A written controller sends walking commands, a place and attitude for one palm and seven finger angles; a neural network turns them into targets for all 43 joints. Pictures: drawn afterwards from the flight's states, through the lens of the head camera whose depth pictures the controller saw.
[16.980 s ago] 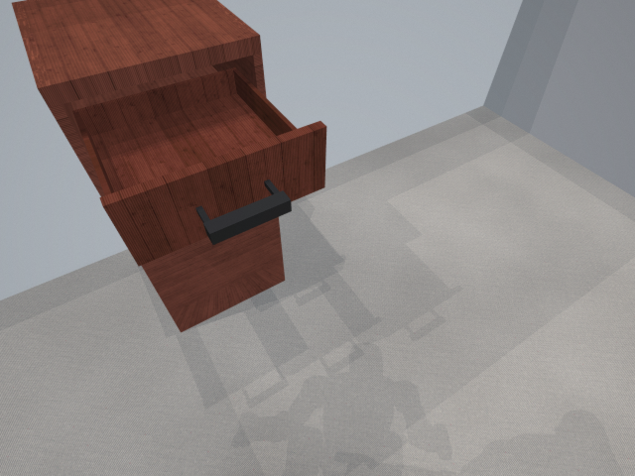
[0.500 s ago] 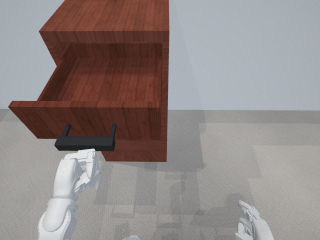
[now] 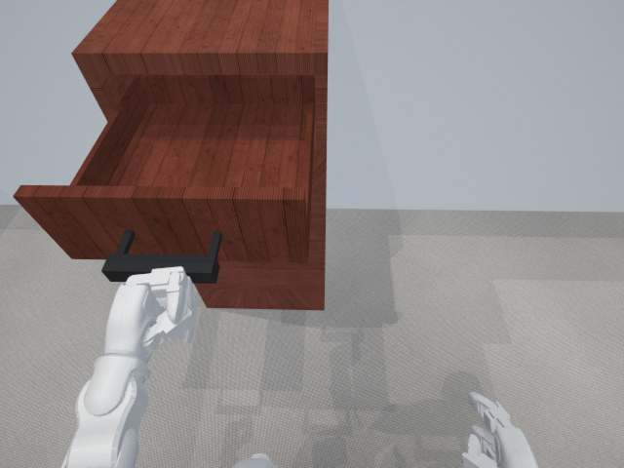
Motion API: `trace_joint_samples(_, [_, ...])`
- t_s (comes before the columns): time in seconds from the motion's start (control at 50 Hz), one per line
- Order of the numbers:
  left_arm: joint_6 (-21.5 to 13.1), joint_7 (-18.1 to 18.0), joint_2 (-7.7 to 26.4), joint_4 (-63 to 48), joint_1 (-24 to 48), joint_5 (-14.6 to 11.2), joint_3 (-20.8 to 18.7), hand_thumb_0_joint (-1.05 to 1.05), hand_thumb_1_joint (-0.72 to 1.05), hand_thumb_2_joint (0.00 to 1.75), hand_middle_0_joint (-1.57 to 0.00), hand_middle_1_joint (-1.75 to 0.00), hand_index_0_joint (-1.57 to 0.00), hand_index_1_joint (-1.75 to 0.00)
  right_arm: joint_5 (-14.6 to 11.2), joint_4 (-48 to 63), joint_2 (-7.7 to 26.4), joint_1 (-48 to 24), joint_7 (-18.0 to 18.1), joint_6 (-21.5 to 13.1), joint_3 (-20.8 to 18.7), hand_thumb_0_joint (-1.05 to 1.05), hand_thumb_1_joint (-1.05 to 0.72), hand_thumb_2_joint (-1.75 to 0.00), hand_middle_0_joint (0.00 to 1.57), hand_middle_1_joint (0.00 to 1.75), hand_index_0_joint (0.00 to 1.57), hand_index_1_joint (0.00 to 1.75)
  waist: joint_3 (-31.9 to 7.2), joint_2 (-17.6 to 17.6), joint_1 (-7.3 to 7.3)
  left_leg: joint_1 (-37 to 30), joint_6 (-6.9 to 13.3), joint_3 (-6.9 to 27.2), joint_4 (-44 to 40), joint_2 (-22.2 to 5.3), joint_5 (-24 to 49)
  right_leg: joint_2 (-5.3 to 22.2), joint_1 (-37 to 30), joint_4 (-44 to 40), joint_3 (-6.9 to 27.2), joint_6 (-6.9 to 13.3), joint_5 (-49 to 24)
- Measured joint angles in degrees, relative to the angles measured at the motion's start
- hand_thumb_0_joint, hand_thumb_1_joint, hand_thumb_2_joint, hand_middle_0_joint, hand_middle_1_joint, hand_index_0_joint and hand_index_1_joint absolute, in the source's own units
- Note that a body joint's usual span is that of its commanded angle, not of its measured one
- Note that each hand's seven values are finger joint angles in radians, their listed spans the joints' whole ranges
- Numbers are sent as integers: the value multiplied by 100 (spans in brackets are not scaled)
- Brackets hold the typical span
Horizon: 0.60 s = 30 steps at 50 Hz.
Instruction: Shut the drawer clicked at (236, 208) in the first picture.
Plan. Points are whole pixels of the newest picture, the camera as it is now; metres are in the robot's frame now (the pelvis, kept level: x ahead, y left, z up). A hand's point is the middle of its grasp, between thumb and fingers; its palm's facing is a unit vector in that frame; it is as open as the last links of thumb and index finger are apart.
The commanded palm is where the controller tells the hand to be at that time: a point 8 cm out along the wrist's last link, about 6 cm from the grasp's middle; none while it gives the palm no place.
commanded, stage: push the drawer shut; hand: left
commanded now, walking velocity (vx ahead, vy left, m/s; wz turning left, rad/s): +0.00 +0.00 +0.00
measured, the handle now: (167, 253) +0.37 +0.21 +0.07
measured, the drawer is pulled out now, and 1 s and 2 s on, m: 0.28 0.16 0.03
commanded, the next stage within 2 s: none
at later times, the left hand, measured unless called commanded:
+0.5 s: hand (199, 270) +0.35 +0.16 +0.06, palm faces -0.01 -1.00 -0.04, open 3.1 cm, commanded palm +0.34 +0.22 +0.07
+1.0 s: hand (205, 235) +0.40 +0.17 +0.06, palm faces -0.01 -1.00 -0.03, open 3.0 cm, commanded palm +0.39 +0.22 +0.07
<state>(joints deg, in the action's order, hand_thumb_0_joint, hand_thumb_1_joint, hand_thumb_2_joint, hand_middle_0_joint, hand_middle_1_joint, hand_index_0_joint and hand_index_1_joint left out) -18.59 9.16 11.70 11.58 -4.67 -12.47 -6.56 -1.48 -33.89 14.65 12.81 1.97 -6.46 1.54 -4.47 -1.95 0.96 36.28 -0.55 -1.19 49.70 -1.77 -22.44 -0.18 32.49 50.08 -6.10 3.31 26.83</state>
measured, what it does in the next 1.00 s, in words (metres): stands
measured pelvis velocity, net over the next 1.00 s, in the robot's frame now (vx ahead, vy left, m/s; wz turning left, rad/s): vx -0.01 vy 0.02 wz -0.02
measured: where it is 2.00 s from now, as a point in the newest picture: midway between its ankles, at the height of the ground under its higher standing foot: outside the picture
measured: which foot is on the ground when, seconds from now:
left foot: down 0.00-1.00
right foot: down 0.00-1.00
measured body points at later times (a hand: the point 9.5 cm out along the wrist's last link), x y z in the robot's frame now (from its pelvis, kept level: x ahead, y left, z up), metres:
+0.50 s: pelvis -0.01 +0.01 +0.00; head +0.04 +0.00 +0.45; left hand +0.34 +0.22 +0.07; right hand +0.11 -0.24 -0.11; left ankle +0.02 +0.13 -0.70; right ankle -0.02 -0.08 -0.70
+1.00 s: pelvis -0.01 +0.02 +0.00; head +0.06 +0.03 +0.44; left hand +0.40 +0.22 +0.06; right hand +0.07 -0.23 -0.12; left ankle +0.02 +0.13 -0.70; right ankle -0.02 -0.08 -0.70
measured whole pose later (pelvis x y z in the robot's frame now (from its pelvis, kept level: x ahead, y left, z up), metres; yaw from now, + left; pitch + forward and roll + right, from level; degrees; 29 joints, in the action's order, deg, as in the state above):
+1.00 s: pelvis -0.01 +0.02 +0.00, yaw -1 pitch +12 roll -1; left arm -22.4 6.4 14.4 45.0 28.5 -8.6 -11.4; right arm -0.9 -37.5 14.6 17.2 0.6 -1.9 1.3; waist -4.4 -1.1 4.3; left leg 41.7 1.4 -2.6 51.0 -1.6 -21.6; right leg 0.1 37.8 50.4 -4.6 1.6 24.7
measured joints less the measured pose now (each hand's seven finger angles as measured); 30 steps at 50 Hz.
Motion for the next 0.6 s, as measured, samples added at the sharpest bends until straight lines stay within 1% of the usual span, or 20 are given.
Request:
trace_joint_samples(0.14, [-92,35,38,517,523,-11,-76,-2,78,90,-140,-160,-140,-160,-24,-143,38,-18,31,-10,-20,1,-90,-90,20,30,20,30,55,-13,11,61,4,21,0,6,59,5,53,1,-21,2,-50])
trace_joint_samples(0.22, [-96,-3,56,818,859,7,-85,-1,79,90,-140,-160,-140,-160,-31,-200,45,-4,42,-13,-24,1,-90,-90,20,30,20,30,75,-20,31,98,16,14,-1,10,90,10,95,3,-14,-5,-84])
trace_joint_samples(0.5, [-173,-175,120,1890,1912,152,-166,0,81,91,-140,-160,-140,-160,-27,-290,34,191,10,127,2,1,-90,-90,20,30,20,30,78,19,160,179,81,-60,-33,15,155,18,196,-41,60,-63,-190])
trace_joint_samples(0.6, [-212,-138,218,2324,2347,199,-275,-2,79,90,-140,-160,-140,-160,-16,-335,17,238,3,211,22,1,-90,-89,20,30,20,30,88,72,219,261,106,-86,-11,8,158,12,281,-36,88,-86,-214])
